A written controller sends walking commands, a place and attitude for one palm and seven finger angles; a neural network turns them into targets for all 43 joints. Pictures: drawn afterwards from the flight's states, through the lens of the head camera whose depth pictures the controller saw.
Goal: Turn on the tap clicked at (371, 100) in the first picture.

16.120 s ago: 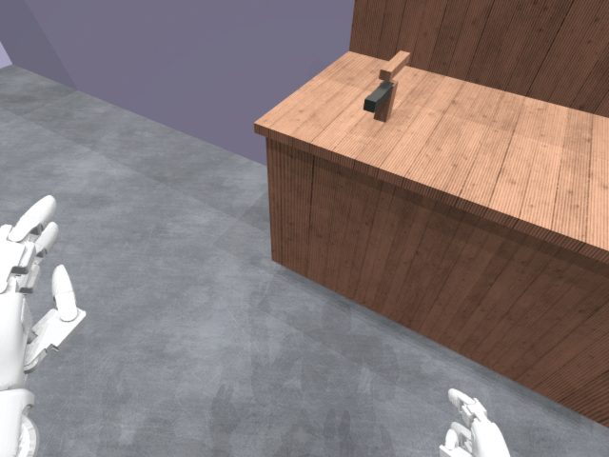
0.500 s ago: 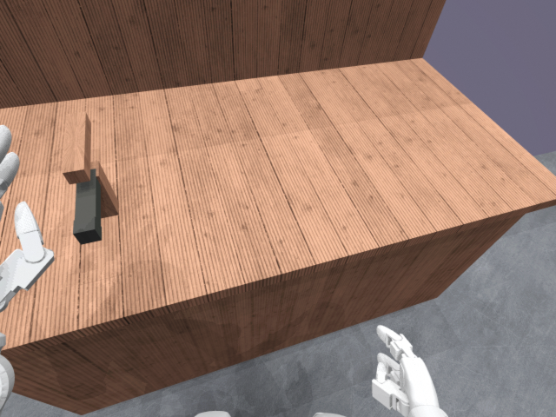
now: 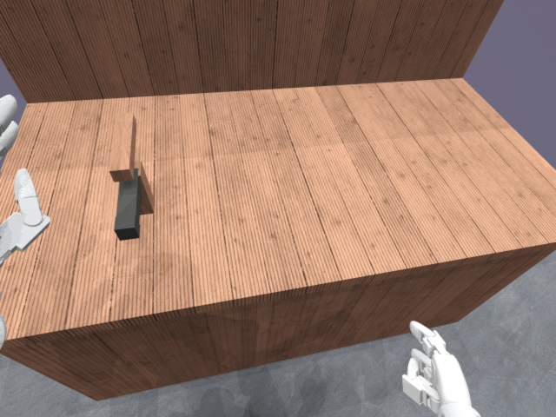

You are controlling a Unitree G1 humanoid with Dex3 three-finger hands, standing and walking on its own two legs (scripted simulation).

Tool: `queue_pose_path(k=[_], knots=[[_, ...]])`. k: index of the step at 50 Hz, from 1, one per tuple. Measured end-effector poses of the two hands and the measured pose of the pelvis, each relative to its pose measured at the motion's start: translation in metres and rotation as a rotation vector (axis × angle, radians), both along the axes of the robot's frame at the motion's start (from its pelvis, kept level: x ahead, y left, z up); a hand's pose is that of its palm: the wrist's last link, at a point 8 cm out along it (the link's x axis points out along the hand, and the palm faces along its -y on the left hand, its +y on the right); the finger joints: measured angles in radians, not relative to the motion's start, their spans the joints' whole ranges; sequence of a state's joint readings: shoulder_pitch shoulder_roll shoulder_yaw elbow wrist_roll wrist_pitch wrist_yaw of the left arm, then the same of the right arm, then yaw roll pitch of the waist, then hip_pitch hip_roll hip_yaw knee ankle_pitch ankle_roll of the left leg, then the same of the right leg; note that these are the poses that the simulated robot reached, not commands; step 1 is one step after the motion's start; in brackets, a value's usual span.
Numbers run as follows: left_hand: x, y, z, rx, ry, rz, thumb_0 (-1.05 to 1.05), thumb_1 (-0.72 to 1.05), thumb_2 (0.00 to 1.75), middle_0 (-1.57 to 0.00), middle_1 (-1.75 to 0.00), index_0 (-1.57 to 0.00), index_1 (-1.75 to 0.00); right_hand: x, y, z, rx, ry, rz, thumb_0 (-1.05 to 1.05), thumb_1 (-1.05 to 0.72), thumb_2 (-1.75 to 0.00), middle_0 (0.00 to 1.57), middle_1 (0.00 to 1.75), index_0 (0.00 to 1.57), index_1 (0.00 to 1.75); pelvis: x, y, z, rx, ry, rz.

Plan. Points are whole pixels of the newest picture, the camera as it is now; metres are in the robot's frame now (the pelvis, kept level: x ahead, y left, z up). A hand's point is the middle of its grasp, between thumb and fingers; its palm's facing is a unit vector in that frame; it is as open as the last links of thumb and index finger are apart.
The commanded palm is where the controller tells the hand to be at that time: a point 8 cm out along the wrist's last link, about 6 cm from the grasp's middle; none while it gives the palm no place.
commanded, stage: come to a stop and stand still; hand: left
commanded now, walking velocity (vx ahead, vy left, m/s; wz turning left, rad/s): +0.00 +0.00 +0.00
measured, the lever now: (127, 227) +0.34 +0.28 +0.04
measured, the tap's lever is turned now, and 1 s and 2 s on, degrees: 0 0 0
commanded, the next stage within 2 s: look again from close up in 0.84 s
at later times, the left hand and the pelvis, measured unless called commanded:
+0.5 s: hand (41, 242) +0.23 +0.29 +0.17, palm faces +0.41 -0.85 -0.33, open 7.4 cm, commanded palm +0.17 +0.32 +0.18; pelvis +0.01 +0.04 +0.00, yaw +0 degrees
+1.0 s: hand (53, 243) +0.23 +0.28 +0.16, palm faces +0.40 -0.85 -0.35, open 7.4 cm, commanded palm +0.18 +0.31 +0.18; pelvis +0.02 +0.03 +0.00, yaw +1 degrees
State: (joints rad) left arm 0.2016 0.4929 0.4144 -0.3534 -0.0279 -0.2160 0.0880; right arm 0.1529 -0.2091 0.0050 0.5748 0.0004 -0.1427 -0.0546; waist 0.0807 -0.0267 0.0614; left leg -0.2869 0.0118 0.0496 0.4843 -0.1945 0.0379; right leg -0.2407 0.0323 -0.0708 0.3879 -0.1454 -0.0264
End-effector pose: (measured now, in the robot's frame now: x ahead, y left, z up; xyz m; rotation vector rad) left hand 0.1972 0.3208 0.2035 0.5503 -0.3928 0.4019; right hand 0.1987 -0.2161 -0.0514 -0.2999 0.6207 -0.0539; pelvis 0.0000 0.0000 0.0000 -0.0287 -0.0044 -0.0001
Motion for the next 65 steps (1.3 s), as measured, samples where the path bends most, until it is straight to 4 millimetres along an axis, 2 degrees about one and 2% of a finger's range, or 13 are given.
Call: queue_pose_path(k=[1, 3, 7, 9, 12, 15, 18, 21, 31, 38, 42, 50, 65], knots=[[0.001, 0.007, 0.000, -0.021, -0.013, 0.016, 0.01, 0.89, 0.90, -0.21, -0.30, -0.21, -0.30, -0.003, 0.003, 0.000, 0.019, -0.004, 0.004, 0.02, -0.91, -0.90, 0.20, 0.30, 0.20, 0.30, -0.002, 0.002, 0.000, 0.001, -0.003, -0.007], [0.000, 0.008, -0.005, -0.069, -0.009, 0.016, 0.01, 0.89, 0.90, -0.21, -0.30, -0.21, -0.30, -0.010, 0.007, -0.001, 0.053, -0.020, -0.001, 0.02, -0.91, -0.90, 0.20, 0.30, 0.21, 0.30, -0.004, 0.008, -0.001, 0.004, -0.010, -0.017], [-0.011, -0.014, -0.029, -0.123, 0.082, -0.080, 0.01, 0.90, 0.90, -0.20, -0.30, -0.20, -0.30, -0.031, 0.015, -0.006, 0.085, -0.016, -0.039, 0.02, -0.91, -0.90, 0.20, 0.30, 0.21, 0.30, -0.004, 0.020, -0.002, 0.008, -0.019, -0.026], [-0.017, -0.020, -0.041, -0.136, 0.127, -0.115, 0.01, 0.90, 0.90, -0.20, -0.30, -0.20, -0.30, -0.042, 0.019, -0.011, 0.080, 0.013, -0.054, 0.02, -0.91, -0.90, 0.20, 0.30, 0.21, 0.30, -0.003, 0.024, -0.002, 0.006, -0.021, -0.022], [-0.021, -0.011, -0.048, -0.129, 0.143, -0.109, 0.01, 0.89, 0.90, -0.21, -0.30, -0.21, -0.30, -0.056, 0.025, -0.017, 0.062, 0.069, -0.059, 0.02, -0.91, -0.90, 0.20, 0.30, 0.21, 0.30, -0.003, 0.026, -0.003, 0.003, -0.025, -0.008], [-0.021, 0.004, -0.042, -0.113, 0.097, -0.064, 0.01, 0.89, 0.90, -0.21, -0.30, -0.21, -0.30, -0.062, 0.030, -0.022, 0.052, 0.105, -0.045, 0.02, -0.91, -0.90, 0.20, 0.30, 0.21, 0.30, -0.003, 0.028, -0.004, 0.004, -0.031, 0.007], [-0.020, 0.013, -0.030, -0.099, 0.027, -0.033, 0.02, 0.89, 0.90, -0.21, -0.30, -0.21, -0.30, -0.060, 0.035, -0.024, 0.053, 0.113, -0.028, 0.02, -0.91, -0.90, 0.20, 0.30, 0.21, 0.30, 0.000, 0.031, -0.004, 0.005, -0.035, 0.013], [-0.017, 0.013, -0.023, -0.098, -0.010, -0.034, 0.02, 0.89, 0.90, -0.21, -0.30, -0.21, -0.30, -0.052, 0.040, -0.022, 0.062, 0.099, -0.021, 0.02, -0.91, -0.90, 0.20, 0.30, 0.21, 0.30, 0.005, 0.035, -0.003, 0.001, -0.031, 0.011], [0.001, 0.009, -0.038, -0.131, 0.075, -0.075, 0.01, 0.89, 0.90, -0.21, -0.30, -0.21, -0.30, -0.009, 0.045, -0.005, 0.054, 0.016, -0.018, 0.02, -0.91, -0.90, 0.20, 0.30, 0.21, 0.30, 0.018, 0.039, -0.001, -0.003, -0.018, 0.008], [0.000, 0.008, -0.027, -0.108, 0.046, -0.084, 0.02, 0.89, 0.90, -0.21, -0.30, -0.21, -0.30, 0.008, 0.043, 0.002, 0.034, -0.001, -0.004, 0.02, -0.91, -0.90, 0.20, 0.30, 0.21, 0.30, 0.022, 0.038, 0.000, -0.001, -0.017, 0.015], [-0.004, 0.007, -0.023, -0.103, 0.039, -0.073, 0.01, 0.89, 0.90, -0.21, -0.30, -0.21, -0.30, 0.009, 0.042, 0.001, 0.040, 0.008, -0.004, 0.02, -0.91, -0.90, 0.20, 0.30, 0.21, 0.30, 0.023, 0.036, 0.000, -0.001, -0.018, 0.017], [-0.007, 0.001, -0.031, -0.136, 0.084, -0.042, 0.01, 0.89, 0.90, -0.21, -0.30, -0.21, -0.30, -0.002, 0.036, -0.007, 0.056, 0.044, -0.018, 0.02, -0.91, -0.90, 0.20, 0.30, 0.21, 0.30, 0.021, 0.030, 0.001, 0.000, -0.019, 0.019], [-0.010, -0.014, -0.027, -0.117, 0.097, -0.054, 0.01, 0.89, 0.90, -0.21, -0.30, -0.21, -0.30, -0.017, 0.013, -0.011, 0.047, 0.061, -0.058, 0.02, -0.91, -0.90, 0.20, 0.30, 0.21, 0.30, 0.018, 0.019, 0.002, 0.002, -0.016, 0.021]])
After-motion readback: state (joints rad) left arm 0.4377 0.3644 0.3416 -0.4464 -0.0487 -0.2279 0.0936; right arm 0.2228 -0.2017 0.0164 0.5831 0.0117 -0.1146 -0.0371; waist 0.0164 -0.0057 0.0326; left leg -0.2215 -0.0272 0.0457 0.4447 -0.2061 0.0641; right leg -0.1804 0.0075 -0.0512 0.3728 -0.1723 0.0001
